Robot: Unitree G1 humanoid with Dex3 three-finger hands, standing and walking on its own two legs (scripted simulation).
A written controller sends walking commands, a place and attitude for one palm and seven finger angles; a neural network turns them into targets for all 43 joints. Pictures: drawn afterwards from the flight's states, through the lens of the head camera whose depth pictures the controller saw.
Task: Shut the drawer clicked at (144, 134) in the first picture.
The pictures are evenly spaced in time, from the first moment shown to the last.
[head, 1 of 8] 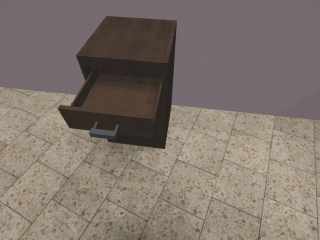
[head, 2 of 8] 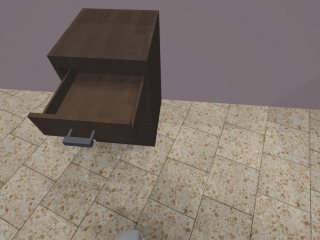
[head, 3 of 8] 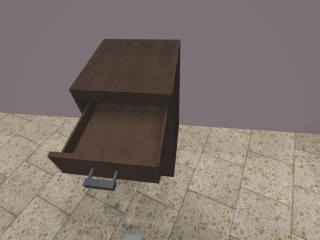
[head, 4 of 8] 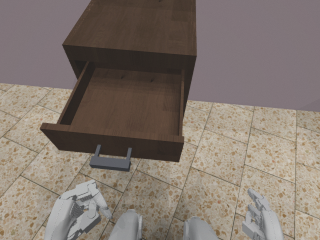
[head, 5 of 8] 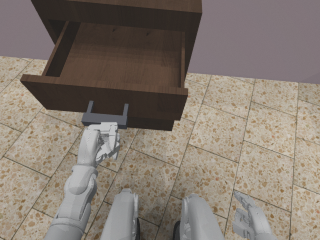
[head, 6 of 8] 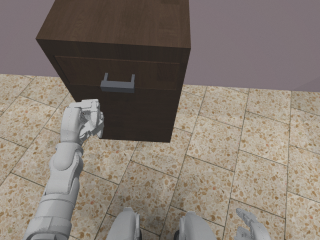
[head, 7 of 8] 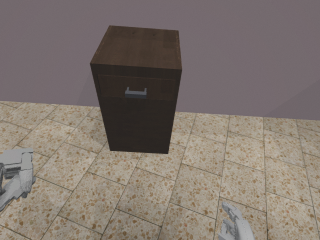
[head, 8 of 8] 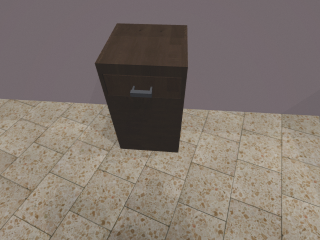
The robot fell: no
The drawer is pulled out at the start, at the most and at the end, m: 0.28 0.28 0.00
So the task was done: yes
